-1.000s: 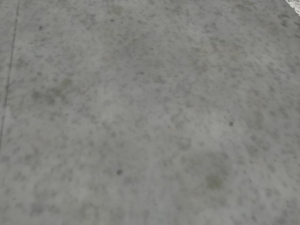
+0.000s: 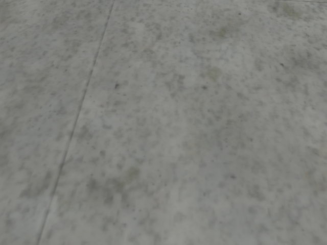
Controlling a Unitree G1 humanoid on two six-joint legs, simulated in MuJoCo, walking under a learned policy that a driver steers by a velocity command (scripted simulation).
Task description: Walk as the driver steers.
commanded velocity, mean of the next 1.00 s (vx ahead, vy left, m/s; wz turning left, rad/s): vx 0.50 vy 0.00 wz -0.09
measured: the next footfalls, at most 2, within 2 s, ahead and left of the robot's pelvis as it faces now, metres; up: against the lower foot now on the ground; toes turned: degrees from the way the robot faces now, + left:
right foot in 0.26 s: +0.32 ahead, -0.15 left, +0.00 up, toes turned -2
left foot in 0.80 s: +0.63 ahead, +0.08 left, +0.00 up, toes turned -2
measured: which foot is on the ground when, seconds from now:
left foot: down 0.00-0.26, up 0.28-0.78, down 0.80-1.00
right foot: up 0.00-0.24, down 0.26-0.80, up 0.82-1.00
